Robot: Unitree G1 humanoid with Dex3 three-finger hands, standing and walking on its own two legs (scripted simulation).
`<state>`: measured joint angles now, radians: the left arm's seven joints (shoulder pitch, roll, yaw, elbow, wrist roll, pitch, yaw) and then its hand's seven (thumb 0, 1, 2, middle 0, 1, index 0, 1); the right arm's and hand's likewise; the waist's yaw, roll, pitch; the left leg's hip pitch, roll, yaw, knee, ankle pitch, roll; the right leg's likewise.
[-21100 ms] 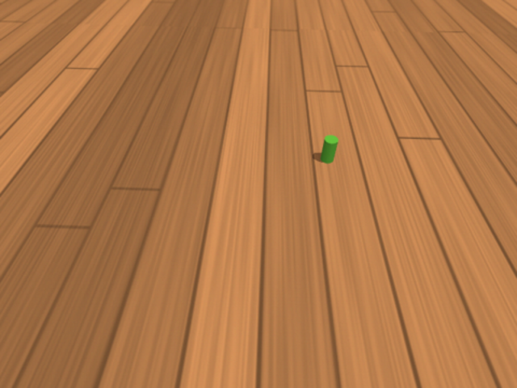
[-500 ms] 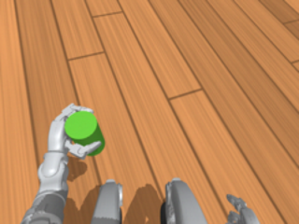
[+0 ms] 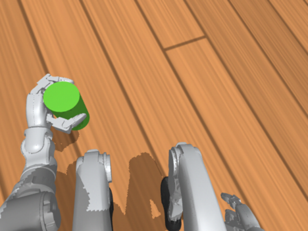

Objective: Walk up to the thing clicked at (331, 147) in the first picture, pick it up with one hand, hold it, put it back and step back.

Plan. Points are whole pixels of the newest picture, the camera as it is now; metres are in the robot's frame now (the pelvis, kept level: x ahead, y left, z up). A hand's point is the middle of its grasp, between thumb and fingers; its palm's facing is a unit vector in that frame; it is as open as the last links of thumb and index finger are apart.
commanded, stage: crouch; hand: left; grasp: from the side
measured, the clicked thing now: (70, 108) +0.43 +0.19 -0.10
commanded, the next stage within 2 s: lower in 0.70 s
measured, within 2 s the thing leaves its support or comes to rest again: neither
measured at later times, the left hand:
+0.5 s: hand (74, 111) +0.45 +0.20 -0.17, palm faces +0.04 -1.00 -0.03, open 10.5 cm
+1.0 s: hand (78, 114) +0.46 +0.20 -0.23, palm faces +0.04 -1.00 -0.03, open 10.5 cm
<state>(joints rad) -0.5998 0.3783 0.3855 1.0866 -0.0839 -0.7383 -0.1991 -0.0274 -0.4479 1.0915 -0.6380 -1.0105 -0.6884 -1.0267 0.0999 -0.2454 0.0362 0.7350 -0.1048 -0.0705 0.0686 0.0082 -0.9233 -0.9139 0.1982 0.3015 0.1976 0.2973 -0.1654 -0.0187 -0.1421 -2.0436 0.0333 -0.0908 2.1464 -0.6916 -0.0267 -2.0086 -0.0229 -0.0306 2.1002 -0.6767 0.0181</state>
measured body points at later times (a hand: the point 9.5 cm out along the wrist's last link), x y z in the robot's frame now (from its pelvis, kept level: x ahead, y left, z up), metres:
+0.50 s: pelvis -0.01 +0.00 -0.09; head +0.21 +0.07 +0.30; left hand +0.44 +0.26 -0.17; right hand +0.07 -0.28 -0.19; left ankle +0.08 +0.13 -0.38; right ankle +0.09 -0.13 -0.38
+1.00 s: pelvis -0.01 +0.01 -0.10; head +0.23 +0.09 +0.26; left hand +0.45 +0.26 -0.22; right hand +0.07 -0.28 -0.19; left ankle +0.08 +0.13 -0.38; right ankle +0.09 -0.13 -0.38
